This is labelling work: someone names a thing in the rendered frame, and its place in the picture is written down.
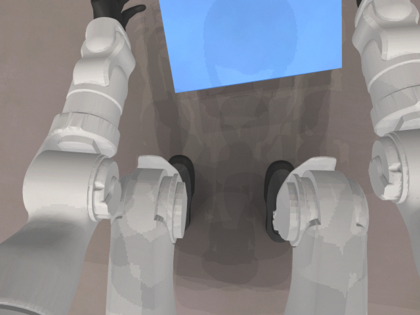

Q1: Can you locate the robot left foot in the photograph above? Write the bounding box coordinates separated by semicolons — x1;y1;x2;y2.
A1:
168;155;195;231

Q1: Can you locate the robot left hand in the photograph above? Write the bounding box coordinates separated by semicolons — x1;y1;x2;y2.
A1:
91;0;146;32

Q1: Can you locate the robot right forearm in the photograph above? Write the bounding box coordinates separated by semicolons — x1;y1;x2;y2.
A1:
352;0;420;137

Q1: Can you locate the robot left forearm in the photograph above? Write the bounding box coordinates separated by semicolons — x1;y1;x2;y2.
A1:
23;17;136;211

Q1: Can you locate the left robot shin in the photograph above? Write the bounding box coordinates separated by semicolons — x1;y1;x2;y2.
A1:
110;155;182;225

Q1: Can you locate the robot right upper arm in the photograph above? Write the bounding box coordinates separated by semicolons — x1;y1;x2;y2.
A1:
369;129;420;277

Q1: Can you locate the robot left upper arm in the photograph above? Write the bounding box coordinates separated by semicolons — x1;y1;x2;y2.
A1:
0;150;121;315

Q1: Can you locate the carton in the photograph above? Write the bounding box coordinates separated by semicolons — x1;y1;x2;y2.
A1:
159;0;342;93

